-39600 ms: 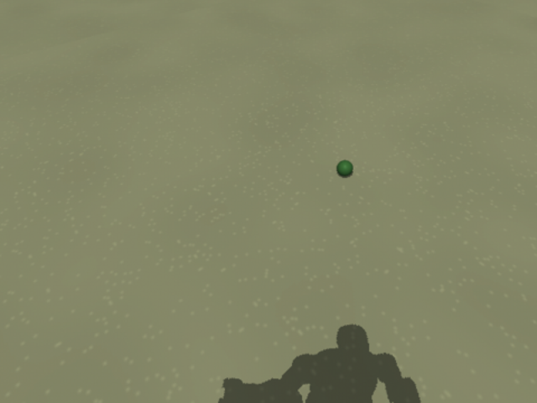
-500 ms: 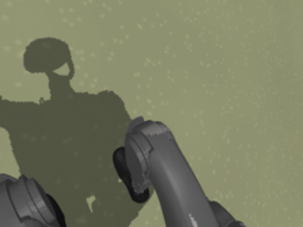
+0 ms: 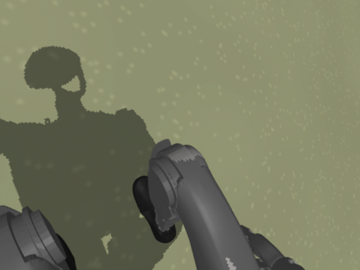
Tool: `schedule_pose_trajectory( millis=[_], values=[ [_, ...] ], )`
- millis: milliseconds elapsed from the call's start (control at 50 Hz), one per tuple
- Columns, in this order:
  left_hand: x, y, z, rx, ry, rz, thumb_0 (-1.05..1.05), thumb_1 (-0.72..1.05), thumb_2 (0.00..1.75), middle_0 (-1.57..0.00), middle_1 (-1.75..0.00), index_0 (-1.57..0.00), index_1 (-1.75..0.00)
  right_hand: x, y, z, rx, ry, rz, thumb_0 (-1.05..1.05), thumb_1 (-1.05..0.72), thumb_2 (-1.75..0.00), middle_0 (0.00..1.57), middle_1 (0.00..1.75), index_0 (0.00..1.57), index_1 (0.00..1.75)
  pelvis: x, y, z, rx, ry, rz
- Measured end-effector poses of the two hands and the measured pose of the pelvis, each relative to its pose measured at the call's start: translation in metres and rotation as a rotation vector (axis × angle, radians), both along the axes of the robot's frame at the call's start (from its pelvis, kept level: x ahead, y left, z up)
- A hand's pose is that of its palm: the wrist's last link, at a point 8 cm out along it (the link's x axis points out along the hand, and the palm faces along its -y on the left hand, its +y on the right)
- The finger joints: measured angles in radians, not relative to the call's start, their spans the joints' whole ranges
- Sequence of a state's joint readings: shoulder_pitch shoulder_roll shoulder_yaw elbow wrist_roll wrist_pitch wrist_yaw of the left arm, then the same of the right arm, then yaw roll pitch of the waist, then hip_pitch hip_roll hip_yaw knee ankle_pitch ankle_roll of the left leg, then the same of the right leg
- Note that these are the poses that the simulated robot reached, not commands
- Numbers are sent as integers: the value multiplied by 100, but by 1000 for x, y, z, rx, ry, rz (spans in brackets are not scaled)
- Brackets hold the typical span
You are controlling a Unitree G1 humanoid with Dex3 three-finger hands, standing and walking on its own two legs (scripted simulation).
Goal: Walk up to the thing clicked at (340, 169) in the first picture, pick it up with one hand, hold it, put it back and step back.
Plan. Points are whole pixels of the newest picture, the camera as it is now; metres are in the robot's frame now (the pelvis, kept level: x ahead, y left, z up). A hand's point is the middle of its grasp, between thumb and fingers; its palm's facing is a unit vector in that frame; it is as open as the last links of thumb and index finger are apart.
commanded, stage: rest palm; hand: left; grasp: from above
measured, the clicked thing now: out of the picture +0.50 +0.38 -0.27
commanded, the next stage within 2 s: none
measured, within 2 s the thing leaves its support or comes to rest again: neither
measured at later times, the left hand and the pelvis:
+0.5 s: hand out of the picture +0.48 +0.38 -0.23, palm faces -0.42 -0.16 -0.89, open 14.1 cm; pelvis +0.00 +0.00 +0.00, yaw +0 degrees
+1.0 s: hand out of the picture +0.48 +0.38 -0.24, palm faces -0.43 -0.16 -0.89, open 13.9 cm; pelvis +0.00 +0.00 +0.00, yaw +0 degrees
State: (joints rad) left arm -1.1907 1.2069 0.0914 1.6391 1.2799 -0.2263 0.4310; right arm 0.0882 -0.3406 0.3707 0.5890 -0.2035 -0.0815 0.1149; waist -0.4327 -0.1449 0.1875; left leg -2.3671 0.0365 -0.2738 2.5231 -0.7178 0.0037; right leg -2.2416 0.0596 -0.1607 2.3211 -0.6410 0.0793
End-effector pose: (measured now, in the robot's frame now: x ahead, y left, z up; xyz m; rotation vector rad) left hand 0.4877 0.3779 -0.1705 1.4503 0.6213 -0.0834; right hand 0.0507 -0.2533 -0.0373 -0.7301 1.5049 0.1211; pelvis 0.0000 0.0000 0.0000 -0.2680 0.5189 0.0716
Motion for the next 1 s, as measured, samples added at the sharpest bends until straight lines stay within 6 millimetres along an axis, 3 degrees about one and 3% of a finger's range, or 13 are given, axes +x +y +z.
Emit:
schedule_pose_trajectory(
  millis=[1000],
  values=[
    [-3,1,-8,-11,9,-3,0,-50,98,-9,-107,-9,-106,-9,6,-1,3,24,14,0,-92,-91,20,30,20,30,-3,1,-2,-6,-17,-1]
  ],
)
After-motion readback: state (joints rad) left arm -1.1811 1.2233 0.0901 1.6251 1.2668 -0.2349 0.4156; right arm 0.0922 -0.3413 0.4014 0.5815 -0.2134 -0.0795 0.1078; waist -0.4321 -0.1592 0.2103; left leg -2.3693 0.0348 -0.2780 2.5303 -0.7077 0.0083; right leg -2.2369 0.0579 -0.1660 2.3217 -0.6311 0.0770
